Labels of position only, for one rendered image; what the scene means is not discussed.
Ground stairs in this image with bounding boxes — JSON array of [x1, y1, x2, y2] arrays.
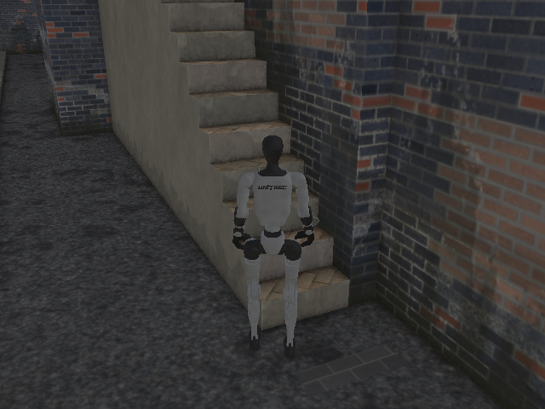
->
[[98, 0, 350, 331]]

